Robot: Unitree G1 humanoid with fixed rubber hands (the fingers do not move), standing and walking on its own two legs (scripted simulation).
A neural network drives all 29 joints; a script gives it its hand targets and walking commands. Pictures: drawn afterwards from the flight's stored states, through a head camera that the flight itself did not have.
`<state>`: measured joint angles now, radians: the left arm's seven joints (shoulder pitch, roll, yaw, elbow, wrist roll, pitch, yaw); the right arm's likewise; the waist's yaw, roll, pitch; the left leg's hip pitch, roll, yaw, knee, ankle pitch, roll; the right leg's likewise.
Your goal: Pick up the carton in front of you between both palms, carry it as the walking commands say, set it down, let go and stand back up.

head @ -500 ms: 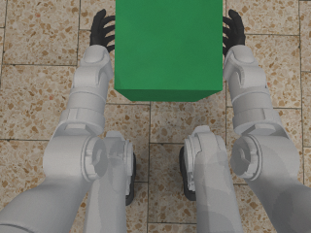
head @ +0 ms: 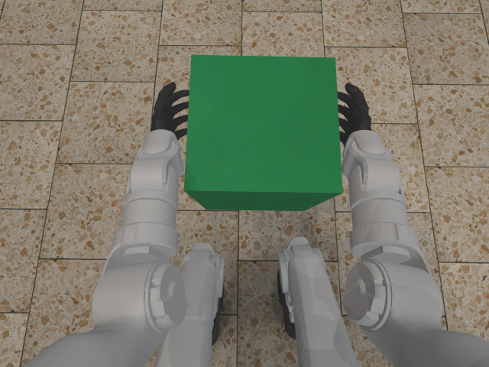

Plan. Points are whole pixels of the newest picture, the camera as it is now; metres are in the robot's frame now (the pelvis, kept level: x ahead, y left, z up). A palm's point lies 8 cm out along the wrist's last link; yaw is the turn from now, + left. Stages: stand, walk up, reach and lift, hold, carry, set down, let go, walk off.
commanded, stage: reach and lift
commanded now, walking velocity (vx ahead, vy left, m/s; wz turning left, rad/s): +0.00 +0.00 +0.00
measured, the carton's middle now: (258, 148) +0.46 -0.03 -0.11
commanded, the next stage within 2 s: none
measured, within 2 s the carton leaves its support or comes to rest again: neither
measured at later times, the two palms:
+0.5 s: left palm (112, 113) +0.42 +0.13 +0.12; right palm (410, 110) +0.41 -0.17 +0.11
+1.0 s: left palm out of the picture +0.38 +0.14 +0.26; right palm out of the picture +0.38 -0.16 +0.26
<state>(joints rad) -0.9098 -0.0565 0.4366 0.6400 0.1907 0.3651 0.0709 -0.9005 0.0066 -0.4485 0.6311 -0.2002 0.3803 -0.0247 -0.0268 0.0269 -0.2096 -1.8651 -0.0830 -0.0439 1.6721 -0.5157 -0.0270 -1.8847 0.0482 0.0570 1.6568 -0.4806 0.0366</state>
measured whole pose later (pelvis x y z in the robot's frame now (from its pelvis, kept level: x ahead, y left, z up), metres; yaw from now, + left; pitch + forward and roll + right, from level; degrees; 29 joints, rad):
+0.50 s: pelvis +0.05 +0.00 +0.14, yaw -1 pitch +25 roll +0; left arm -0.54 -0.12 0.37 0.60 0.19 0.32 0.05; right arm -0.54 0.09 -0.38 0.60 -0.21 0.34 -0.03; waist -0.02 0.02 -0.22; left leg -1.15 -0.06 -0.06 1.16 -0.46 -0.01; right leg -1.17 0.04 0.06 1.15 -0.42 0.02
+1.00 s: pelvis +0.08 +0.00 +0.24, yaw -1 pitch +1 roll +0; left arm -0.27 -0.15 0.27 0.40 0.22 0.53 0.01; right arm -0.27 0.15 -0.28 0.39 -0.23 0.54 -0.02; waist 0.00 0.01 -0.08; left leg -0.28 -0.03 -0.08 0.54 -0.27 0.00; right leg -0.30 0.03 0.07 0.53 -0.24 0.01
